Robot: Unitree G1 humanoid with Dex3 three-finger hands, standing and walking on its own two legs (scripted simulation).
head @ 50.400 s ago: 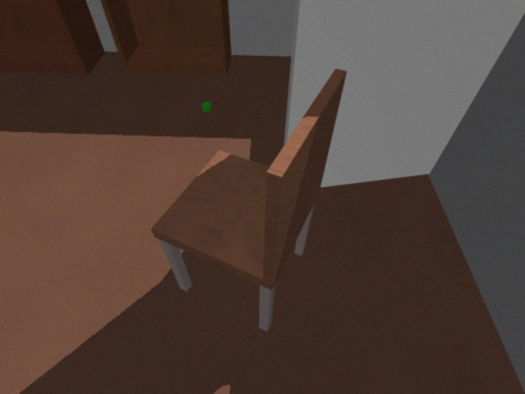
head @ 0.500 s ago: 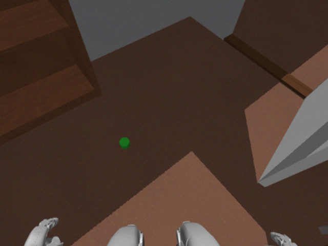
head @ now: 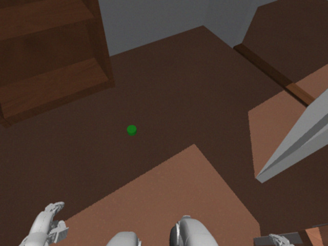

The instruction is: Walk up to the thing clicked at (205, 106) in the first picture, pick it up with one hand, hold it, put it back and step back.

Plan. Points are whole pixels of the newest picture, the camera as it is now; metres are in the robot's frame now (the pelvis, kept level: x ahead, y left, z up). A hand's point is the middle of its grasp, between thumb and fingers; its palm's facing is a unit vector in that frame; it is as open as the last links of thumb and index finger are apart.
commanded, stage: walk up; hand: left
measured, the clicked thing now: (131, 130) +0.82 +0.22 -0.73
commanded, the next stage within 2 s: stand in 1.40 s
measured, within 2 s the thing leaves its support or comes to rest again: neither
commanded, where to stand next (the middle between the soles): +0.42 -0.01 m, yaw -1 degrees
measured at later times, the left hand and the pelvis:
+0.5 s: hand out of the picture -0.03 +0.24 -0.12, palm faces -0.01 -0.91 -0.41, open 7.3 cm; pelvis -0.07 -0.03 +0.01, yaw -2 degrees
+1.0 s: hand out of the picture +0.05 +0.24 -0.13, palm faces +0.00 -0.93 -0.37, open 7.3 cm; pelvis -0.04 -0.02 +0.01, yaw +1 degrees
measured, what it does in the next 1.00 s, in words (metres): steps on the spot: right foot, then left foot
